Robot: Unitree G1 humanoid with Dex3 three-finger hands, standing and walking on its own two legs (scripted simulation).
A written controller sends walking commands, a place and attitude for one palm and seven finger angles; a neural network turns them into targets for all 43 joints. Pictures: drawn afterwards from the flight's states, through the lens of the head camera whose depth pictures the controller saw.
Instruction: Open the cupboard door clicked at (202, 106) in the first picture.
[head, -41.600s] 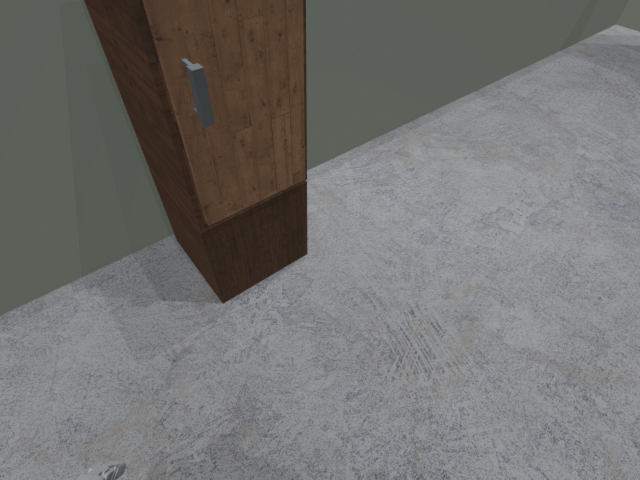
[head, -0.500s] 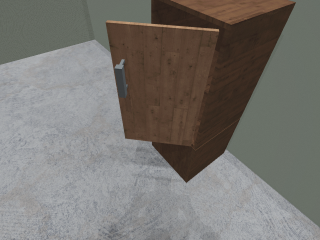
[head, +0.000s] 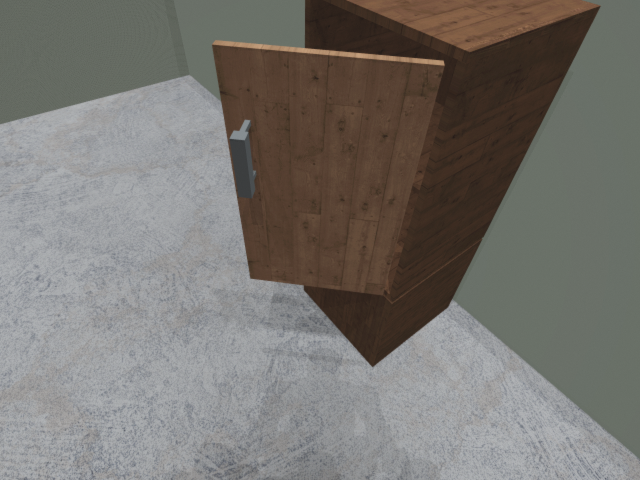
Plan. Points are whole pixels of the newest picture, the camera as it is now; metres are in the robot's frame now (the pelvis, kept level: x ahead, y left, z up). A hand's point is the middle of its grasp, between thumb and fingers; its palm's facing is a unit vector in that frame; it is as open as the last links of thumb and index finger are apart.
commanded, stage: shuffle to correct the standing spot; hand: left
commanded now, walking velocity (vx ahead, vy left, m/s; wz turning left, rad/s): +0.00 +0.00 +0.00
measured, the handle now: (246, 158) +0.62 +0.18 +0.06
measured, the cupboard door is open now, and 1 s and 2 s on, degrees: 45 45 45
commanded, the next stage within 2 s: come to a stop and stand still in 0.22 s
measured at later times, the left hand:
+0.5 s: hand out of the picture +0.02 +0.19 -0.19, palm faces -0.01 -0.99 -0.15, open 7.4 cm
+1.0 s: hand out of the picture +0.14 +0.19 -0.17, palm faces -0.03 -0.97 -0.26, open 7.4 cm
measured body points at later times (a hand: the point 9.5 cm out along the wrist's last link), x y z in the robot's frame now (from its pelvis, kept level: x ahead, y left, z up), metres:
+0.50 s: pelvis +0.06 +0.03 -0.01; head +0.07 +0.05 +0.44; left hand +0.02 +0.24 -0.18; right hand +0.02 -0.19 -0.16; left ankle +0.03 +0.09 -0.74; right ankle +0.03 -0.12 -0.74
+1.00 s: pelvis +0.04 -0.01 -0.02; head +0.03 -0.01 +0.43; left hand +0.15 +0.24 -0.15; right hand +0.07 -0.27 -0.16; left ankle +0.03 +0.09 -0.74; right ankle +0.06 -0.11 -0.74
